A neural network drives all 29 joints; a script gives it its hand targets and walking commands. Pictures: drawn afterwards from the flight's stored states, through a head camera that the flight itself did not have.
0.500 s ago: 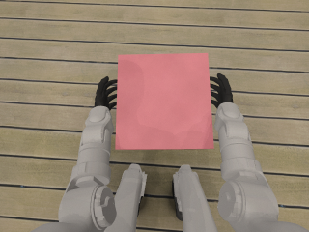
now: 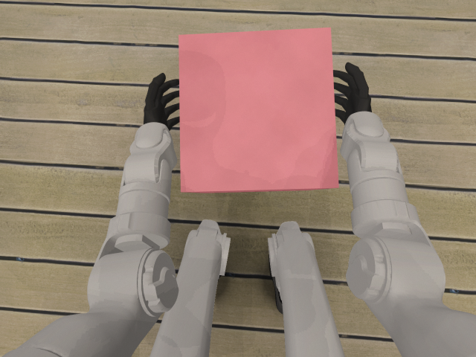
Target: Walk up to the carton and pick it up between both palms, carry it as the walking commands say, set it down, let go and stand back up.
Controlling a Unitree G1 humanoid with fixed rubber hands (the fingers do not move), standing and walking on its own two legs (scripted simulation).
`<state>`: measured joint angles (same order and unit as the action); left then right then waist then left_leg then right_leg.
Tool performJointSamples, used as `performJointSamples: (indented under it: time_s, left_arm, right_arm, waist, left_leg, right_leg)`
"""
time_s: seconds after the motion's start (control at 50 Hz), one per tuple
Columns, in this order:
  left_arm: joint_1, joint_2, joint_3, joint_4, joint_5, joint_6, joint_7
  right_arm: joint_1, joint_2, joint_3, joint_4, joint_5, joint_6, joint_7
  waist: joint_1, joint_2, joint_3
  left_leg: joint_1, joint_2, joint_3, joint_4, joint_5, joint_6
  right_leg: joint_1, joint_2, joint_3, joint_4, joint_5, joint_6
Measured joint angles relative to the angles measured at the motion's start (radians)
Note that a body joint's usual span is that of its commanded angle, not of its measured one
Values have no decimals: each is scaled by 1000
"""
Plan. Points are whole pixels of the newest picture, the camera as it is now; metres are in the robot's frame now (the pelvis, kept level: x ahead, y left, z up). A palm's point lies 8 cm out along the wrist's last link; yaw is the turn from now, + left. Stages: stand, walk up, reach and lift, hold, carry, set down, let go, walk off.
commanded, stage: set down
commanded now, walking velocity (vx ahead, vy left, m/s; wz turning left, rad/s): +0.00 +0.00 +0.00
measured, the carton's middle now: (255, 127) +0.47 -0.01 -0.16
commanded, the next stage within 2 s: none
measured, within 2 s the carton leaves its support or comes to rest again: rests again in 1.98 s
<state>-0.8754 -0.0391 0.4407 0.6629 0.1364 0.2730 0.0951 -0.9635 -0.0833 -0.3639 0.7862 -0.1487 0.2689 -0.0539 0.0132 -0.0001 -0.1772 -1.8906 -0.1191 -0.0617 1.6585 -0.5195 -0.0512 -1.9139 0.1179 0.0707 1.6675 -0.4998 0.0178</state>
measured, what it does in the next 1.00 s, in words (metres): lowers itself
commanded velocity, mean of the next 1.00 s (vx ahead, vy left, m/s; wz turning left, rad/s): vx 0.00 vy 0.00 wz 0.00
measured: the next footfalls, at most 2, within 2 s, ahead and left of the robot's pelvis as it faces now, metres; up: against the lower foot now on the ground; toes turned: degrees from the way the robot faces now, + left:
none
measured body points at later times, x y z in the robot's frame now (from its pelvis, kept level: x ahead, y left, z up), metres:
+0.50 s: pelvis -0.02 +0.00 -0.07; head +0.29 -0.02 +0.26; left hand +0.49 +0.15 -0.18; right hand +0.51 -0.17 -0.18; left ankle +0.09 +0.12 -0.49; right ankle +0.09 -0.11 -0.49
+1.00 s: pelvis -0.02 +0.00 -0.12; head +0.33 -0.02 +0.17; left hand +0.51 +0.15 -0.27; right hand +0.54 -0.17 -0.27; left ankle +0.09 +0.12 -0.49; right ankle +0.09 -0.11 -0.49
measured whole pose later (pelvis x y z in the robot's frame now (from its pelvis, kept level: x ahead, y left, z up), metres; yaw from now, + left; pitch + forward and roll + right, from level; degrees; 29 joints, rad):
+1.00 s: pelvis -0.02 +0.00 -0.12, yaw +1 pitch +44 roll +3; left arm -1.20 0.09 0.41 0.78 0.04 0.24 0.14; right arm -1.33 -0.25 -0.25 0.94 -0.05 0.24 -0.09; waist 0.01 0.01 0.11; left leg -2.25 -0.15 -0.03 2.05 -0.57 -0.08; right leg -2.29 0.15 0.06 2.06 -0.54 0.04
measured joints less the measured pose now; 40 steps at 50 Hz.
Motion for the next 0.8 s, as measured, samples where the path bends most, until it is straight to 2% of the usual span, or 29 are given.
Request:
performJointSamples:
  time_s: [0.48,0.8]
  left_arm:
    - [-178,54,21,42,-16,3,12]
    - [-273,99,-4,82,-58,-16,31]
  right_arm:
    - [-201,-74,27,76,19,0,-13]
    - [-307,-128,73,121,61,-12,-25]
  waist:
    - [2,3,111]
    - [0,6,210]
  left_leg:
    - [-223,-18,9,200,-12,-22]
    - [-322,-24,19,317,-31,-29]
  right_leg:
    - [-230,24,-1,203,-4,12]
    - [-332,32,-6,321,-19,18]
